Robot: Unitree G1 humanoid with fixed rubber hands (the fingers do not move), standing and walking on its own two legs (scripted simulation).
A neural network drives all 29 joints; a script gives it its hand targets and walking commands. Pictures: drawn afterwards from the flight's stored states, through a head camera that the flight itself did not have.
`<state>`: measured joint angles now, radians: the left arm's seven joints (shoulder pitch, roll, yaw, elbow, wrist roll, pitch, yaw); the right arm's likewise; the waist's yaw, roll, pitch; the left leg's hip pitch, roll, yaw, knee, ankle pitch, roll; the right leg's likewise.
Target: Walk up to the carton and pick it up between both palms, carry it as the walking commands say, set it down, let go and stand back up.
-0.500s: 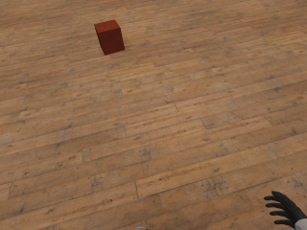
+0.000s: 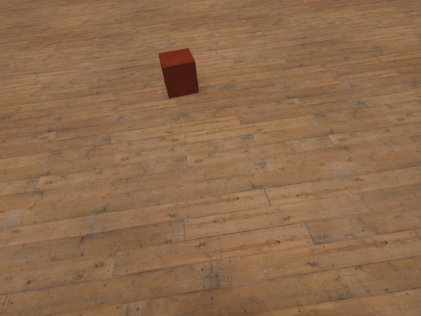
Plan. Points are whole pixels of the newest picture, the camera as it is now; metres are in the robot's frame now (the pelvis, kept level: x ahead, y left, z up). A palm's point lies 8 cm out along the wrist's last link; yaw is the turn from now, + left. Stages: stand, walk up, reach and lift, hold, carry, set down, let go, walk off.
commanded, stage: walk up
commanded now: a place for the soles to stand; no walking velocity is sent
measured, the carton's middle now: (178, 73) +2.20 +0.34 -0.62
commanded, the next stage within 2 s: none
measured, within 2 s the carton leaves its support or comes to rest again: neither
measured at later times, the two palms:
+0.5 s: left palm (86, 227) +0.39 +0.36 -0.10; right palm (334, 210) +0.40 -0.27 -0.10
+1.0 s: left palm (82, 179) +0.57 +0.45 -0.12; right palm (273, 111) +0.80 -0.19 -0.08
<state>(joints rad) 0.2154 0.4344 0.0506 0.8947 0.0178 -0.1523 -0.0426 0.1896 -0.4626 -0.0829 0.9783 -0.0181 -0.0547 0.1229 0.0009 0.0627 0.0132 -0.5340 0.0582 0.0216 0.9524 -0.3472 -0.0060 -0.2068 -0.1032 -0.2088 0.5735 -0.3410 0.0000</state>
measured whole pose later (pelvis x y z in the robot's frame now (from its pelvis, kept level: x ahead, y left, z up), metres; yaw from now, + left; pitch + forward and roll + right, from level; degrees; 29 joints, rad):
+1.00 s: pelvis +0.61 +0.11 -0.02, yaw +8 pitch +0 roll -1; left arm 0.31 0.47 0.04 0.97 0.00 -0.09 -0.06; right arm 0.11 -0.46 -0.08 0.93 -0.02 -0.10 0.09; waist 0.06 -0.02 0.00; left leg -0.48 0.05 0.10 0.66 -0.16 0.05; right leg -0.21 -0.16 -0.12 0.83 -0.46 -0.02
